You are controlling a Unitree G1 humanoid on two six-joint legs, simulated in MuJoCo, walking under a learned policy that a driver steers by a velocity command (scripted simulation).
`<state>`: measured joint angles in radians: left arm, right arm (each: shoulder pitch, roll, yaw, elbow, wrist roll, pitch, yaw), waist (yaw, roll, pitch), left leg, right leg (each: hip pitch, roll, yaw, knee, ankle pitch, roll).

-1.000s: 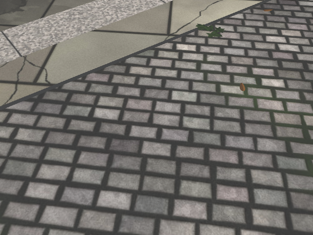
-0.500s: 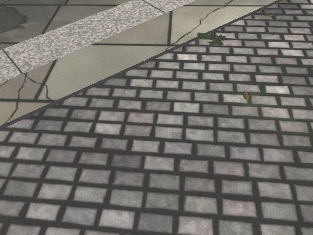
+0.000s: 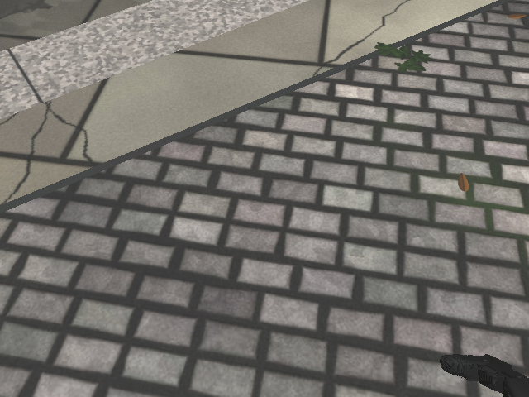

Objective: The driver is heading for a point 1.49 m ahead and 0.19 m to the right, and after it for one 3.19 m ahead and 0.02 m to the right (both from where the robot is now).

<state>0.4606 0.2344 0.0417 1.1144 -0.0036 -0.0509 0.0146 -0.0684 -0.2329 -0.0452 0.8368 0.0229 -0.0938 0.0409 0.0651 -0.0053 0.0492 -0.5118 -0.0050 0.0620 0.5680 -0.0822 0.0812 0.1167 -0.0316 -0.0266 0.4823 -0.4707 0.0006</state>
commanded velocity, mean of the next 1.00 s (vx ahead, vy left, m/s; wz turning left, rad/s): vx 0.49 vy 0.00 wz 0.00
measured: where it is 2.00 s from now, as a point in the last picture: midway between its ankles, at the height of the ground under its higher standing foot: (307, 158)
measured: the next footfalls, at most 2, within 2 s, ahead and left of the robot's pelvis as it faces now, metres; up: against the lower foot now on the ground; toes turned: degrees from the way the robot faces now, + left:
right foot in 0.52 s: +0.49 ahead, -0.13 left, +0.00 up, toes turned -2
left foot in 1.08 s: +0.80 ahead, +0.10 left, +0.00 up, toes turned +3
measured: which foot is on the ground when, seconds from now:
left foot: down 0.00-0.52, up 0.54-1.00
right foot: down 0.00-0.00, up 0.02-0.50, down 0.52-1.00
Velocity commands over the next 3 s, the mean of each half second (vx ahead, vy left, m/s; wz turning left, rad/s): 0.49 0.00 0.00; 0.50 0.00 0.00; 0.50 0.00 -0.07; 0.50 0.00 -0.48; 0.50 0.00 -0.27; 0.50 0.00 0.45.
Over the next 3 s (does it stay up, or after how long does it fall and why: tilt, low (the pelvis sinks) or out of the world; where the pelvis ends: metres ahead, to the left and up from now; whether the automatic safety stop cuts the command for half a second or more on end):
stays up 1.64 -0.22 0.02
